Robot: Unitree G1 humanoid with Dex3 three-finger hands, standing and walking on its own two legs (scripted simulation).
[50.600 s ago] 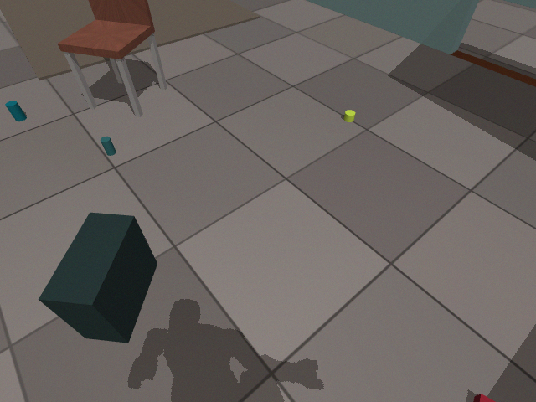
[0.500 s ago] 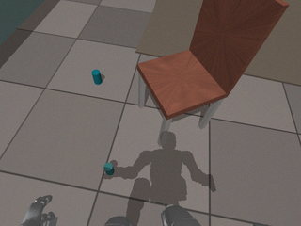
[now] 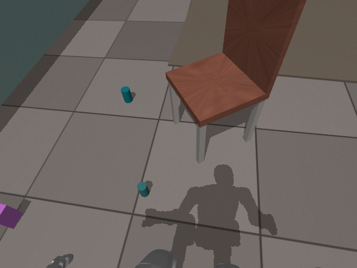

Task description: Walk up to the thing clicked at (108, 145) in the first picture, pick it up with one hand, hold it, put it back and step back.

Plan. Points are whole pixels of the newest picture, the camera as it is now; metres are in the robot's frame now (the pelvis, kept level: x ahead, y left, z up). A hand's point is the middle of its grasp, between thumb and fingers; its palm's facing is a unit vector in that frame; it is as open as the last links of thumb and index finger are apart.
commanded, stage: step back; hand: left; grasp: from above
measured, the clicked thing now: (143, 189) +0.56 +0.26 -0.72
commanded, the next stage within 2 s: none
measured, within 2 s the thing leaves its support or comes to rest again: neither
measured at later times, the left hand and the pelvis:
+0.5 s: hand out of the picture -0.09 +0.28 -0.16, palm faces -0.02 -0.92 -0.39, open 7.4 cm; pelvis -0.17 +0.01 +0.00, yaw -1 degrees
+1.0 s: hand out of the picture -0.21 +0.28 -0.15, palm faces +0.03 -0.91 -0.40, open 7.4 cm; pelvis -0.34 +0.00 -0.01, yaw +3 degrees
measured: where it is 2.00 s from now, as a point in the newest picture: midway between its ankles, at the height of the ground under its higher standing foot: outside the picture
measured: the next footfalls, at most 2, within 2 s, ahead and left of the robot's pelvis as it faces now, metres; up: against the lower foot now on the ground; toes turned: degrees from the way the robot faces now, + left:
left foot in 0.16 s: -0.03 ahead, +0.12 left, +0.00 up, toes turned +1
right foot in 0.56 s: -0.19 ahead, -0.13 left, +0.00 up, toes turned +1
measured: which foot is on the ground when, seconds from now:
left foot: up 0.00-0.14, down 0.16-0.60, up 0.62-0.86, down 0.88-1.00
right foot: down 0.00-0.18, up 0.20-0.54, down 0.56-0.90, up 0.92-1.00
